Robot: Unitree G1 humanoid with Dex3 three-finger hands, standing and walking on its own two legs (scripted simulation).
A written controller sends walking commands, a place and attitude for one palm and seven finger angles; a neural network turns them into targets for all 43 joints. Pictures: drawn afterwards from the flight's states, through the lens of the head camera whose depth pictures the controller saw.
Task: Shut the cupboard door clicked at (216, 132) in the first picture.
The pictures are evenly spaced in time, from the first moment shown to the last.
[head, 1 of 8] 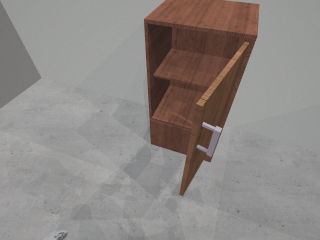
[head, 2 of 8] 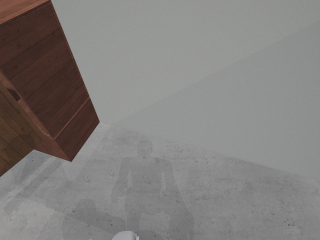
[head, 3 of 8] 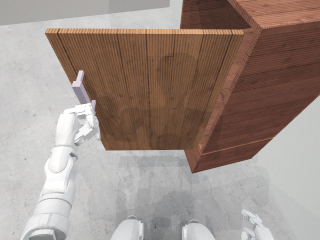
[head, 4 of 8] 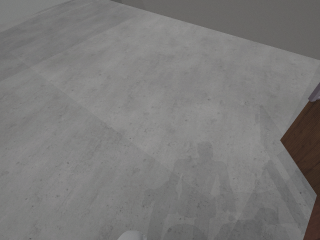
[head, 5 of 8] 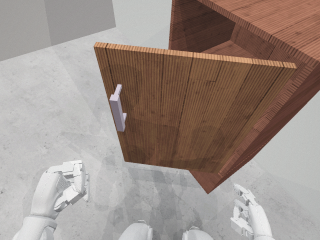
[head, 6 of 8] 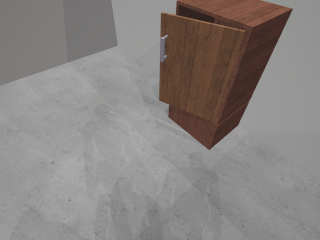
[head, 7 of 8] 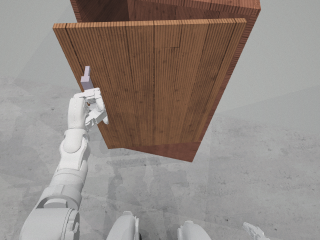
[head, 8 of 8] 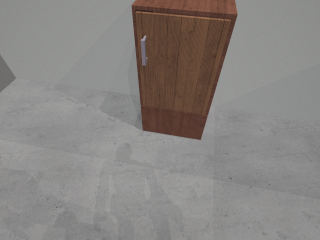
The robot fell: no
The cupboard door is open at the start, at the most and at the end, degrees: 77 77 0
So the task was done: yes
